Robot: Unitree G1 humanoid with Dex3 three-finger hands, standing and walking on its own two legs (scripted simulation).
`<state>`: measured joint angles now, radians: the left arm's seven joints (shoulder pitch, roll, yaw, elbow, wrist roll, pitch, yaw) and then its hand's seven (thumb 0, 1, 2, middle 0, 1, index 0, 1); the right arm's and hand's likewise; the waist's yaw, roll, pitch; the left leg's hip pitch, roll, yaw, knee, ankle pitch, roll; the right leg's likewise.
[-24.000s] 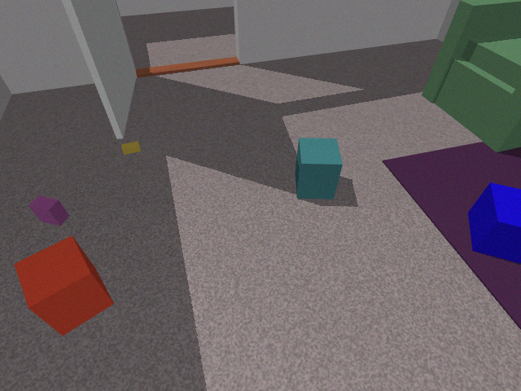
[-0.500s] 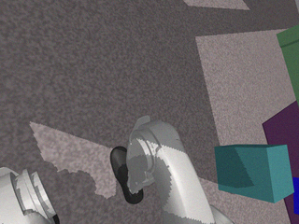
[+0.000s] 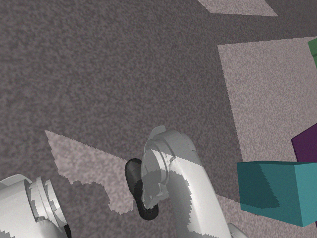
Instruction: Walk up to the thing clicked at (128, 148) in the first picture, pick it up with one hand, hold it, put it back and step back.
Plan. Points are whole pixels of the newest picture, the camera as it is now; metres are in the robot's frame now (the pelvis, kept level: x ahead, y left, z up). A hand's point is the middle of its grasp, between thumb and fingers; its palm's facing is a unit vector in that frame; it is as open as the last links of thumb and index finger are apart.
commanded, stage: settle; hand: left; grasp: from above
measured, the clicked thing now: out of the picture +0.48 +0.37 -0.26
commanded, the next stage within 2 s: lift in 0.50 s
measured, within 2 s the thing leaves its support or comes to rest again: neither
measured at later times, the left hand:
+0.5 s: hand out of the picture +0.45 +0.36 -0.14, palm faces -0.43 -0.12 -0.90, open 8.0 cm
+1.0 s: hand out of the picture +0.42 +0.36 -0.07, palm faces -0.44 -0.14 -0.89, open 8.0 cm
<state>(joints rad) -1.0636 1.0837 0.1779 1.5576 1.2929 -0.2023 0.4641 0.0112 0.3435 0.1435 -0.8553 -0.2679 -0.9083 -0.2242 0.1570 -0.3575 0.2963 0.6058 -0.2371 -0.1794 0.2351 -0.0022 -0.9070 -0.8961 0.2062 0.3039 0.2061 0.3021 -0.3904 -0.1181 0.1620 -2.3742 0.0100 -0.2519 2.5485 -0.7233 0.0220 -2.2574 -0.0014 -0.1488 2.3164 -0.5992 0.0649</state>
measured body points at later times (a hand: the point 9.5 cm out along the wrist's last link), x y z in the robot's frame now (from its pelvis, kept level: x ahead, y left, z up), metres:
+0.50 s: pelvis +0.00 -0.01 +0.02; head +0.24 +0.11 +0.38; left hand +0.47 +0.37 -0.09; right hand +0.09 -0.28 -0.06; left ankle +0.06 +0.12 -0.27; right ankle +0.13 -0.13 -0.27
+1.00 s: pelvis -0.01 -0.01 +0.06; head +0.22 +0.09 +0.44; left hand +0.44 +0.37 -0.02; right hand +0.08 -0.28 -0.04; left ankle +0.06 +0.12 -0.27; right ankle +0.13 -0.13 -0.27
